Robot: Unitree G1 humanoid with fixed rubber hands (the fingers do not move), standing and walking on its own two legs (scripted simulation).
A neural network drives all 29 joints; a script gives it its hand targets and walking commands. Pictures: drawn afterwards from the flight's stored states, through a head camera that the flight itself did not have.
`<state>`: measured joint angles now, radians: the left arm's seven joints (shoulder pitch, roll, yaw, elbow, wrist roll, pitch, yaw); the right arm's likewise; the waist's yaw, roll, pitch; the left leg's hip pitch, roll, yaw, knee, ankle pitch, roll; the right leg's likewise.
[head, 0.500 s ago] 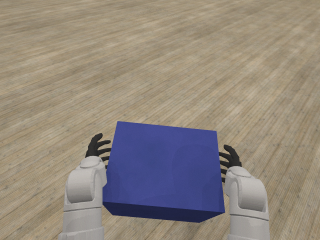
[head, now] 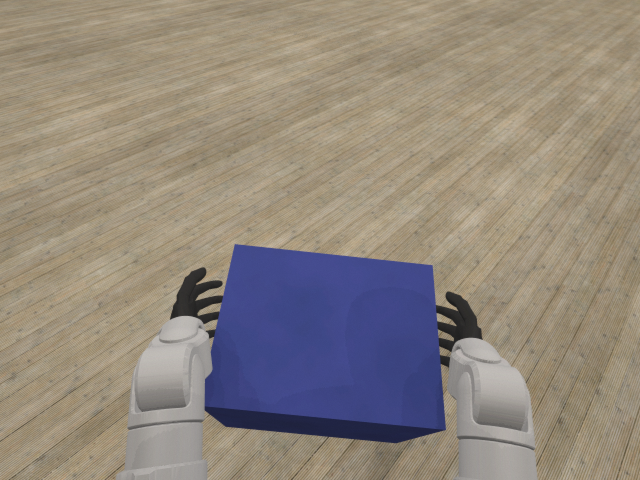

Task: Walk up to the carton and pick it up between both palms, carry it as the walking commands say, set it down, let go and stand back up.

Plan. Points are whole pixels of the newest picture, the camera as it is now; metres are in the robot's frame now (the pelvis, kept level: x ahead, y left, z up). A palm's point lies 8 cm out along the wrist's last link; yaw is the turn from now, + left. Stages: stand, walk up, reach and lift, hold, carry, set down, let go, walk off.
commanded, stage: carry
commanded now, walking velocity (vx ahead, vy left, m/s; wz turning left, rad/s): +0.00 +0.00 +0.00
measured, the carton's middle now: (321, 351) +0.30 +0.01 -0.02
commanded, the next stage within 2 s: hold in 0.52 s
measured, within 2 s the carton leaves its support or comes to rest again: neither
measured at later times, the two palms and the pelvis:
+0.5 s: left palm (187, 328) +0.28 +0.17 +0.06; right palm (464, 352) +0.27 -0.17 +0.05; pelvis +0.01 +0.00 +0.00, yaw +0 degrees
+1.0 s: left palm (209, 302) +0.31 +0.15 +0.08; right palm (480, 330) +0.30 -0.19 +0.05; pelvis +0.02 -0.01 +0.01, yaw +5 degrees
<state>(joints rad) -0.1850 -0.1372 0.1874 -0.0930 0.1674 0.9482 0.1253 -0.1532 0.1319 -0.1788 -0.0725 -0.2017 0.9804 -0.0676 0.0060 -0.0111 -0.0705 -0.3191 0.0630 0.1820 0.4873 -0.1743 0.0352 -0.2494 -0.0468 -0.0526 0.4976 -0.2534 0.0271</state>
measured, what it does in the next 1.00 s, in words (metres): stands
